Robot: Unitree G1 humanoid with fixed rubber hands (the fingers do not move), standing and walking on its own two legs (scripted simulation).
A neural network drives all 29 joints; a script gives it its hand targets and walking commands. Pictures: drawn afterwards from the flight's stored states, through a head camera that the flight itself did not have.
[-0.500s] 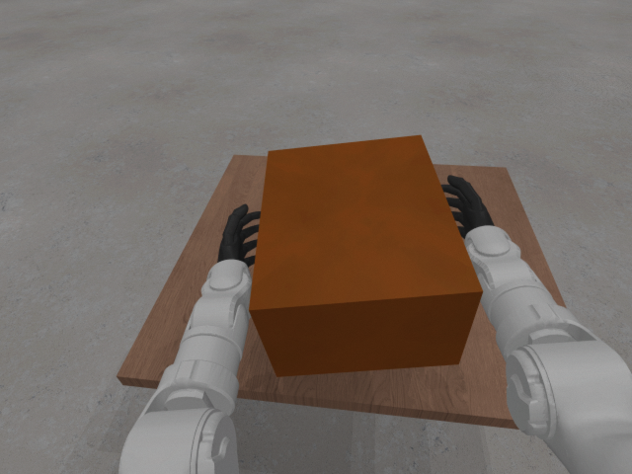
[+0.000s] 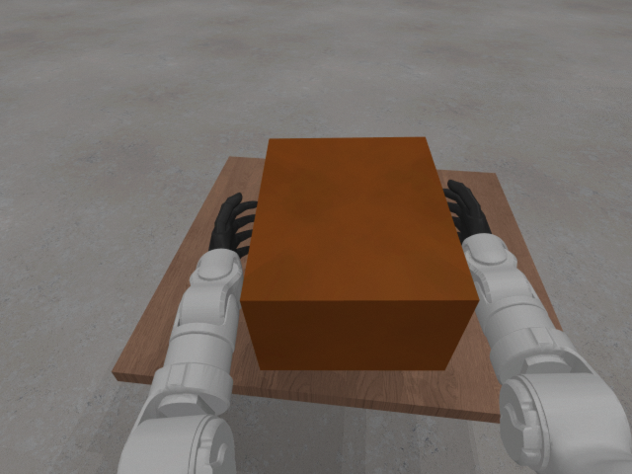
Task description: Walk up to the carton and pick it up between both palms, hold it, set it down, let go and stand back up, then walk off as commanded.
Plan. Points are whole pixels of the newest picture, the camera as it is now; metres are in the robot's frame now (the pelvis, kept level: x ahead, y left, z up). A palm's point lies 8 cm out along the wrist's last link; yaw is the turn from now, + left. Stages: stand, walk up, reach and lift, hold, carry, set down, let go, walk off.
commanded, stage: reach and lift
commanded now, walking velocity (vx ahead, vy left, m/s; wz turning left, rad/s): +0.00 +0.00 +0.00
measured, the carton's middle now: (349, 244) +0.41 +0.02 +0.11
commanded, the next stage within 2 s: hold in 1.14 s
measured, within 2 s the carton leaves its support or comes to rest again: neither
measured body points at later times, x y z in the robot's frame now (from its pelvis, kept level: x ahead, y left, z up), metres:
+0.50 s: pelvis +0.00 +0.01 +0.00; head -0.04 +0.02 +0.45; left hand +0.38 +0.19 +0.15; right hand +0.42 -0.14 +0.16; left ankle -0.01 +0.13 -0.74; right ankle +0.05 -0.12 -0.74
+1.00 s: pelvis +0.00 +0.01 +0.00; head -0.05 +0.02 +0.45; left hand +0.37 +0.19 +0.17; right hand +0.41 -0.14 +0.18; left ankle -0.01 +0.13 -0.74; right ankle +0.05 -0.12 -0.74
